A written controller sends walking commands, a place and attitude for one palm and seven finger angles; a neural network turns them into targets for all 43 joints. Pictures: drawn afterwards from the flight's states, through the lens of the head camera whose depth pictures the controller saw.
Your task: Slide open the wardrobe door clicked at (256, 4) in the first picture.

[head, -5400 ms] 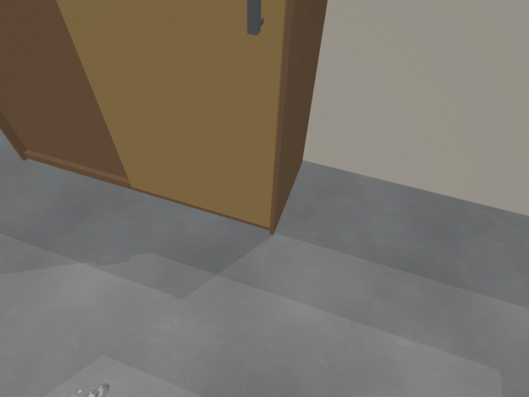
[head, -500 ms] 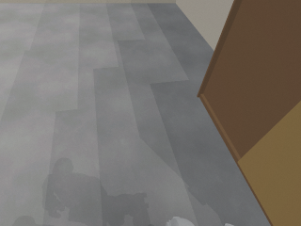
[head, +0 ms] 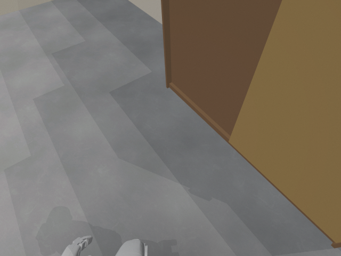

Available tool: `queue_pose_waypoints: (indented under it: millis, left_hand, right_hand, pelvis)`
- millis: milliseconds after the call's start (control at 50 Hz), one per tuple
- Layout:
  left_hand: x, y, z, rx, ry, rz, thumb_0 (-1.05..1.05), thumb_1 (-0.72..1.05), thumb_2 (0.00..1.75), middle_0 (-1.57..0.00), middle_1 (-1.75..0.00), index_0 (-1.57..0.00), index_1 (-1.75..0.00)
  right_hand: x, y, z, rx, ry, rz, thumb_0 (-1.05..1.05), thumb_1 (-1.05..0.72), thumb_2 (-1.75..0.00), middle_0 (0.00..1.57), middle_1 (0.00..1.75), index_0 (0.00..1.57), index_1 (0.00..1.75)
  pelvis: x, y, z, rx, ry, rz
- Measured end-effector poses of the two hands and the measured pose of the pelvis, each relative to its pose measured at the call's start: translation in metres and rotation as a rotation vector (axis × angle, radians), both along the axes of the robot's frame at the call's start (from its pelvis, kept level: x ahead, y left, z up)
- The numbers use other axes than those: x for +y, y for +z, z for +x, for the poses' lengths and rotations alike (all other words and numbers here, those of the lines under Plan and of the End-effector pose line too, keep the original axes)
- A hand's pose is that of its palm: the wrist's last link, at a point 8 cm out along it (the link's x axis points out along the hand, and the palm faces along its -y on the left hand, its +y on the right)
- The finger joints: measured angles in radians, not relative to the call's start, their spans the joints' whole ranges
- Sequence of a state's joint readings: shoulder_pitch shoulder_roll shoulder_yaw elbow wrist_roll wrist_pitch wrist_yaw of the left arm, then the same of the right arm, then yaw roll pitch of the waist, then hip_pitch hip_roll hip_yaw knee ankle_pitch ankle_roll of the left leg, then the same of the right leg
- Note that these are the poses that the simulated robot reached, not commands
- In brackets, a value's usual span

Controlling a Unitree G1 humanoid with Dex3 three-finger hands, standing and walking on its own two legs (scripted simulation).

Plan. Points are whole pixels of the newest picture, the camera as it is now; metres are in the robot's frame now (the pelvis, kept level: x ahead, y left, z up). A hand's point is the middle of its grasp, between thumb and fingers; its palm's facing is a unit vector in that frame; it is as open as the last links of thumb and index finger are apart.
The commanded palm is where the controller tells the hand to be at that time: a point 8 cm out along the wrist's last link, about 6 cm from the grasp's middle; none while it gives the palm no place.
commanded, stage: turn to face it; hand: right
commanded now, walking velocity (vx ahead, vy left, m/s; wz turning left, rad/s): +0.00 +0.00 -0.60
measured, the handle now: out of the picture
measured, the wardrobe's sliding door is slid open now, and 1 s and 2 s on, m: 0.00 0.00 0.00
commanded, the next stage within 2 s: take the last steps up to it in 1.36 s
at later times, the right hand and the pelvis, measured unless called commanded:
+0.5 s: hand out of the picture +0.02 -0.16 -0.15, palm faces +0.32 +0.91 -0.27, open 7.4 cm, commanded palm none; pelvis +0.02 +0.05 +0.00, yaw -20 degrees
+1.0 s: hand out of the picture -0.02 -0.24 -0.15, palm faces +0.59 +0.77 -0.25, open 7.4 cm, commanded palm none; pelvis +0.01 +0.00 +0.00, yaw -36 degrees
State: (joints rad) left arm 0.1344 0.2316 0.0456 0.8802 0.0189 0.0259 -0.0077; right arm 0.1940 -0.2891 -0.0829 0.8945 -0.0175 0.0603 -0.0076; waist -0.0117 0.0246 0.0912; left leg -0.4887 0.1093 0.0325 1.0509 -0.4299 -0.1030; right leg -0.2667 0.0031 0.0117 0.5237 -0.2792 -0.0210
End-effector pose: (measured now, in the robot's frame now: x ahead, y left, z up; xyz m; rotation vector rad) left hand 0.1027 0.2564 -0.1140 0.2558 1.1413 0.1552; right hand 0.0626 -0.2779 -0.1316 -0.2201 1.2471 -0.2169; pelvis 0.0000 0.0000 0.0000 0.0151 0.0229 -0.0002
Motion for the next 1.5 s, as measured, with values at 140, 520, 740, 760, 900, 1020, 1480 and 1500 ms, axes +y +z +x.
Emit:
queue_pose_waypoints:
  millis: [140, 520, 740, 760, 900, 1020, 1480, 1500]
  left_hand:
    - [0.011, -0.021, 0.006, 0.043, -0.035, -0.059, 0.01, 0.9, 0.9, -0.2, -0.3, -0.2, -0.3]
    - [0.012, -0.023, 0.069, 0.133, -0.283, -0.045, 0.01, 0.91, 0.9, -0.2, -0.3, -0.19, -0.3]
    - [-0.074, -0.003, 0.123, -0.026, -0.496, 0.015, 0.01, 0.91, 0.9, -0.2, -0.3, -0.19, -0.3]
    - [-0.078, 0.0, 0.122, -0.027, -0.505, 0.018, 0.01, 0.91, 0.9, -0.2, -0.3, -0.2, -0.3]
    - [-0.093, 0.005, 0.113, 0.017, -0.553, 0.01, 0.01, 0.91, 0.9, -0.2, -0.3, -0.2, -0.3]
    - [-0.086, -0.004, 0.106, 0.069, -0.568, -0.008, 0.01, 0.9, 0.9, -0.2, -0.3, -0.2, -0.3]
    - [-0.084, -0.023, 0.156, 0.151, -0.793, 0.009, 0.01, 0.91, 0.9, -0.2, -0.3, -0.19, -0.3]
    - [-0.093, -0.021, 0.157, 0.139, -0.812, 0.011, 0.01, 0.91, 0.9, -0.2, -0.3, -0.19, -0.3]
  right_hand:
    - [0.028, 0.016, 0.03, -0.125, -0.025, -0.021, 0.01, -0.91, -0.89, 0.2, 0.3, 0.2, 0.3]
    - [0.074, 0.013, -0.074, -0.037, -0.306, 0.005, 0.01, -0.9, -0.89, 0.2, 0.3, 0.2, 0.3]
    - [0.032, -0.025, -0.161, 0.094, -0.52, 0.051, 0.01, -0.91, -0.89, 0.2, 0.3, 0.2, 0.3]
    - [0.029, -0.022, -0.161, 0.083, -0.529, 0.05, 0.01, -0.91, -0.89, 0.2, 0.3, 0.2, 0.3]
    - [0.009, -0.001, -0.137, -0.054, -0.563, 0.02, 0.01, -0.91, -0.89, 0.2, 0.3, 0.2, 0.3]
    - [0.008, 0.011, -0.111, -0.141, -0.58, -0.016, 0.01, -0.91, -0.89, 0.2, 0.3, 0.2, 0.3]
    - [0.138, 0.009, -0.203, -0.001, -0.856, 0.016, 0.01, -0.9, -0.89, 0.2, 0.3, 0.2, 0.3]
    - [0.143, 0.006, -0.214, 0.017, -0.875, 0.03, 0.01, -0.9, -0.89, 0.2, 0.3, 0.2, 0.3]
  pelvis:
    - [0.023, -0.004, 0.008, -0.003, -0.087, -0.02]
    - [0.044, 0.001, 0.017, -0.015, -0.36, -0.051]
    - [0.006, -0.012, 0.006, -0.013, -0.486, -0.006]
    - [0.004, -0.009, 0.006, -0.015, -0.497, -0.001]
    - [-0.002, 0.004, 0.005, -0.017, -0.577, 0.01]
    - [0.007, 0.004, 0.011, -0.016, -0.644, 0.004]
    - [0.048, 0.002, 0.021, -0.01, -0.873, -0.063]
    - [0.047, 0.002, 0.018, -0.01, -0.881, -0.059]
